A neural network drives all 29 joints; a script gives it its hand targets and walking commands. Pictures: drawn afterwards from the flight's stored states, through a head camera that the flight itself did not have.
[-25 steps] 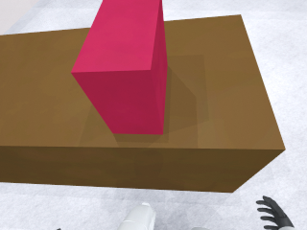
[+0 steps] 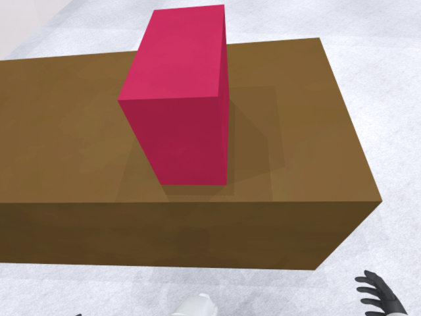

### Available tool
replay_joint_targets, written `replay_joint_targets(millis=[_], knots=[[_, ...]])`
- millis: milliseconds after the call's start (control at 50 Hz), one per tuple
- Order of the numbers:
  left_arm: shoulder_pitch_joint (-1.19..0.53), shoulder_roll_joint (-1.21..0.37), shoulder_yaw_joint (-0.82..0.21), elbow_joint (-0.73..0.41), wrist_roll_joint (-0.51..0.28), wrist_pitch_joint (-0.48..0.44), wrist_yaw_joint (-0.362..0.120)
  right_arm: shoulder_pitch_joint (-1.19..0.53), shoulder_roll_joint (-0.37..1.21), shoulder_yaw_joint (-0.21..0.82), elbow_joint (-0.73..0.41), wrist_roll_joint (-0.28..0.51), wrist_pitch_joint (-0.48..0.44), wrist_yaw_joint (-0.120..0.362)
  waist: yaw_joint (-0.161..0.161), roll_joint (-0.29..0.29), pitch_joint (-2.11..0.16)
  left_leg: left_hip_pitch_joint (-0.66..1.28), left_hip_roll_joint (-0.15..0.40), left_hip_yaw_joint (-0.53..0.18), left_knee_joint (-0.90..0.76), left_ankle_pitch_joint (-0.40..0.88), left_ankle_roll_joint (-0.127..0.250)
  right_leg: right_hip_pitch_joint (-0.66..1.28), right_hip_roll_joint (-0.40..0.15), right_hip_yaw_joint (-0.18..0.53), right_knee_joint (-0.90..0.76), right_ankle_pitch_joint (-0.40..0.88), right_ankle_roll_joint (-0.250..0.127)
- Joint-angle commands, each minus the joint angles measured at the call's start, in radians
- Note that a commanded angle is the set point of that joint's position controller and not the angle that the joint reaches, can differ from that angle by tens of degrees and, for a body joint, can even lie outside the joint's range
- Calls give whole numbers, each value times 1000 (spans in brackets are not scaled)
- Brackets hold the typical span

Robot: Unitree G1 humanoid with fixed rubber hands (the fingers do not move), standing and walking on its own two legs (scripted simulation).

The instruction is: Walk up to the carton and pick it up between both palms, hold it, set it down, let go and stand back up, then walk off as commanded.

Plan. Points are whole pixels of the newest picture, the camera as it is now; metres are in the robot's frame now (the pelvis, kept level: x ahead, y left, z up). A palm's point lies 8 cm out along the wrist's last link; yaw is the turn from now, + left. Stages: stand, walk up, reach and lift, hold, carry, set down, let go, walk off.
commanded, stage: walk off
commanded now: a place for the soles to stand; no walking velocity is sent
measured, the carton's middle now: (190, 99) +0.58 +0.08 +0.05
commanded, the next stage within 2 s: none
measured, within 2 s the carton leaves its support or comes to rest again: neither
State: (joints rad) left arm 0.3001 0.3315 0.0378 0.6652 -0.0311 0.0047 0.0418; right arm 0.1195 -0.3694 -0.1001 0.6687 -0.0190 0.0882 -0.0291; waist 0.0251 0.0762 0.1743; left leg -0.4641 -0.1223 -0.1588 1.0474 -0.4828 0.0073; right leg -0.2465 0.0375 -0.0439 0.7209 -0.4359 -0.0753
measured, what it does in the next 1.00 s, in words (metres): walks backwards: left foot, then right foot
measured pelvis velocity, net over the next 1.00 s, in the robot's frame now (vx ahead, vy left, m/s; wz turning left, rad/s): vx -0.21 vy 0.01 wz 0.00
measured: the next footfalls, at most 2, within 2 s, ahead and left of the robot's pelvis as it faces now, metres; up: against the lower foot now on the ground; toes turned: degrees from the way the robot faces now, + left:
left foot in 0.14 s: +0.08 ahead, +0.15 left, +0.00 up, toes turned -9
right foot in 0.68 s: -0.06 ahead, -0.08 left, +0.00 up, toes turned +3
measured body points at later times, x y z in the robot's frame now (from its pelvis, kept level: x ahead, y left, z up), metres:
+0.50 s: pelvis -0.06 +0.06 +0.00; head +0.02 +0.07 +0.44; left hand +0.06 +0.37 -0.11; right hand +0.08 -0.25 -0.09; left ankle +0.04 +0.16 -0.72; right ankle -0.13 -0.09 -0.63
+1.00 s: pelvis -0.21 +0.01 +0.00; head -0.17 -0.04 +0.44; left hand -0.08 +0.33 -0.05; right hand -0.08 -0.31 -0.12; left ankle -0.24 +0.18 -0.61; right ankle -0.10 -0.08 -0.72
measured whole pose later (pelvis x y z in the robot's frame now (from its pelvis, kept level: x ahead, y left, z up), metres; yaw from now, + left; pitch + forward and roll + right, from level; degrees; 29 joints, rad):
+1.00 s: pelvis -0.21 +0.01 +0.00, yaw +0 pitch -6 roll +2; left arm 0.22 0.39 0.04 0.67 -0.03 0.01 0.03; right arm 0.18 -0.43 -0.10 0.68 -0.01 0.08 -0.03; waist 0.00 0.09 0.20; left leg -0.40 -0.17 -0.23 1.32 -0.44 0.00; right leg -0.37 0.04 0.04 0.68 -0.21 -0.04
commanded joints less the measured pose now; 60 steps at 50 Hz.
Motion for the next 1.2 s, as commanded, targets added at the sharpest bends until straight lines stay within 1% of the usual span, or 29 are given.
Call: replay_joint_targets(millis=[0, 40, 60, 80, 100, 120, 160, 200, 320, 460, 480, 500, 580, 600, 620, 640, 660, 680, 700, 740, 780, 860, 900, 1000, 1020, 1080, 1140, 1160, 1180], knots=[[-22, 306, 79, -76, 47, -22, 8, 51, -216, -49, -57, -12, -37, -5, -12, -160, -119, 2, 135, 12, -146, 61, 54, 81, -361, 394, -157, 831, -108], [-89, 287, 67, -86, 39, -16, 2, 158, -205, -55, -21, -11, -52, -2, -71, -175, -227, 158, 124, 6, -404, 148, 92, 106, -244, 258, 34, 913, -66], [-141, 285, 65, -93, 34, -15, 1, 194, -202, -53, -15, -13, -64, -7, -122, -115, -222, 295, 152, -51, -601, 269, 117, -14, -171, 147, 214, 741, -45], [-122, 226, 56, -100, 38, -4, -3, 170, -243, -57, -44, -25, -67, -12, -85, 68, -174, 308, 230, -291, -635, 475, 118, -165, -5, 110, 345, 160, 5], [-80, 225, 56, -91, 29, -3, 7, 118, -295, -61, -43, -21, -68, -12, -51, 144, -130, 349, 373, -471, -603, 745, 187, -311, 93, 94, 438, -207, 24], [-73, 248, 55, -80, 33, 13, 5, 97, -269, -46, -55, -15, -61, -9, -52, 29, -178, 287, 388, -468, -609, 657, 218, -256, 89, 170, 485, -219, 23], [-53, 287, 65, -54, 30, 12, 4, 35, -291, -45, -90, -12, -72, -1, -49, 95, -93, 115, 412, -477, -687, 388, 245, -204, 80, 188, 574, -204, 40], [-32, 271, 72, -27, 39, 25, -3, 0, -261, -30, -103, -13, -64, -4, -29, 90, -30, 25, 338, -399, -701, 173, 191, -225, 74, 179, 600, -121, 36], [0, 274, 66, -38, 26, 22, 0, 41, -234, -33, -124, -1, -74, -3, -43, 76, -141, 302, 336, -281, -573, 545, 242, -314, 75, 200, 593, -102, 32], [-20, 273, 65, -29, 31, 18, -10, 102, -266, -50, -95, 2, -66, 4, -77, 102, -239, 403, 326, -306, -569, 477, 215, -274, 39, 150, 327, -104, 51], [-29, 288, 68, -36, 35, 25, -4, 99, -277, -48, -108, 9, -66, -1, -69, 45, -207, 369, 344, -320, -578, 537, 220, -279, 32, 146, 321, -113, 47], [14, 294, 69, -37, 35, 29, -7, 71, -282, -43, -122, 6, -61, 1, -54, 106, -239, 322, 353, -319, -592, 404, 225, -229, 21, 140, 343, -105, 52], [53, 264, 76, -19, 40, 15, -20, -9, -281, -46, -112, -7, -45, 4, -1, 103, -210, 101, 323, -255, -508, 448, 208, -17, -21, 109, 42, -35, 16], [98, 253, 91, 2, 43, 13, -18, -64, -287, -44, -105, 0, -41, 3, 46, 115, -191, 7, 287, -223, -429, 398, 173, 115, -64, 169, -122, 1, 12], [125, 269, 92, -3, 54, 1, -18, -37, -253, -33, -93, 1, -40, -1, 48, -2, -190, 4, 149, -135, -249, 238, 97, 88, -113, 240, -303, 92, -1], [90, 337, 106, -23, 62, -6, -22, 11, -197, -27, -92, 3, -36, -8, 43, -302, -166, -107, -75, -45, -27, -84, 21, 42, -265, 529, -374, 264, -28], [23, 379, 116, -58, 68, -9, -12, 19, -209, -20, -95, 1, -29, -14, 26, -248, -160, -96, -90, -97, 121, -158, -7, -45, -378, 655, -362, 377, -58], [-36, 351, 104, -79, 68, -5, -18, 87, -243, -38, -47, -3, -25, -11, -8, -141, -189, -43, -95, -123, 227, -73, -5, -108, -338, 598, -350, 267, -81], [-101, 387, 116, -91, 79, 9, -13, 71, -254, -34, -33, -8, -16, -14, -1, -187, -84, -16, -72, -137, 283, -39, 15, -321, -368, 659, -453, -19, -78], [-168, 361, 114, -92, 74, 1, -6, 79, -280, -34, 7, 2, -12, -9, -12, -191, 44, -91, -76, -164, 358, 17, 11, -349, -334, 640, -474, -225, -33], [-213, 309, 111, -114, 70, -9, -11, 129, -295, -34, 10, 9, -17, -5, -32, -188, 36, -140, -74, -132, 384, 62, -15, -227, -263, 517, -425, -159, -9], [-113, 291, 116, -81, 52, -25, -5, 131, -267, -31, -12, 9, -27, 4, -22, -130, -37, -145, -45, -116, 289, 74, -23, -15, -263, 512, -386, 19, 48], [-96, 276, 110, -88, 54, -19, -7, 121, -275, -33, -6, 11, -22, 2, 8, -193, -44, -144, -44, -97, 247, 42, -30, 53, -248, 490, -388, -27, 15], [-144, 305, 108, -103, 61, -6, -11, 183, -253, -39, 1, 9, -20, 14, -16, -238, -101, 18, 6, -4, 136, -18, -18, -51, -275, 424, -397, -77, -99], [-140, 308, 118, -104, 58, 5, -21, 225, -259, -40, 21, 9, -25, 12, -26, -303, -96, 67, 4, 28, 66, -65, 4, -93, -267, 396, -421, -148, -58], [-215, 347, 125, -119, 77, 21, -17, 339, -261, -50, 54, 3, -12, 30, -73, -394, -80, 217, 94, 53, -174, -119, 32, -235, -298, 391, -467, -175, -75], [-203, 330, 118, -103, 69, 36, -15, 379, -250, -58, 71, 0, -13, 35, -95, -319, -90, 380, 126, 27, -324, 11, 69, -399, -248, 334, -351, -237, -34], [-202, 296, 106, -78, 60, 39, -7, 368, -235, -52, 84, -17, -19, 35, -108, -178, -72, 364, 124, -45, -402, 15, 83, -485, -175, 299, -171, -214, -12], [-166, 257, 105, -91, 55, 45, -3, 343, -293, -62, 68, -23, -27, 30, -98, 24, -45, 265, 233, -268, -547, -173, 130, -506, -19, 186, 208, -158, 31]])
